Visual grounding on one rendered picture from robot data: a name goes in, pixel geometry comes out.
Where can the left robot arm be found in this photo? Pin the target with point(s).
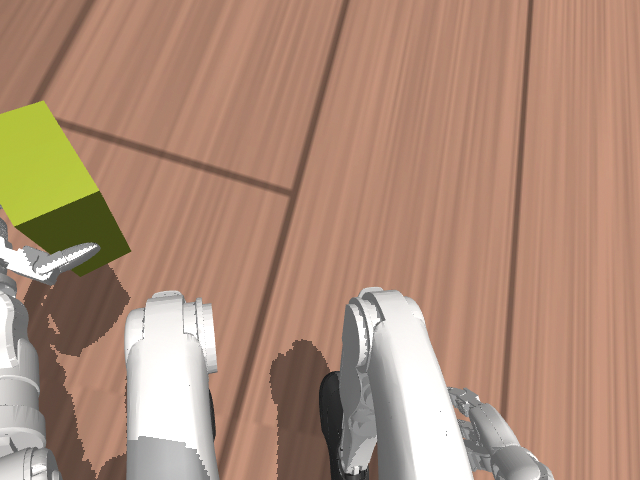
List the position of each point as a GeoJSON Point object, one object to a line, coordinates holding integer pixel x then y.
{"type": "Point", "coordinates": [23, 455]}

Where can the right robot foot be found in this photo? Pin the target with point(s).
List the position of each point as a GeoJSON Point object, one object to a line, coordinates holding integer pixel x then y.
{"type": "Point", "coordinates": [331, 415]}

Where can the right robot arm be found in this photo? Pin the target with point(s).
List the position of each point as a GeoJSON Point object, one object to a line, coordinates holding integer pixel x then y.
{"type": "Point", "coordinates": [518, 463]}

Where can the right robot hand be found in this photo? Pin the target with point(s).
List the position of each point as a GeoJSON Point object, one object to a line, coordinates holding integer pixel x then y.
{"type": "Point", "coordinates": [486, 433]}

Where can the carton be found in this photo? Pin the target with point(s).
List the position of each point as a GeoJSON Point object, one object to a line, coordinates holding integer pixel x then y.
{"type": "Point", "coordinates": [46, 191]}

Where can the left robot hand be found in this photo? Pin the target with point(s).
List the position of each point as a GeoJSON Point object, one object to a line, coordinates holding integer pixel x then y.
{"type": "Point", "coordinates": [39, 265]}

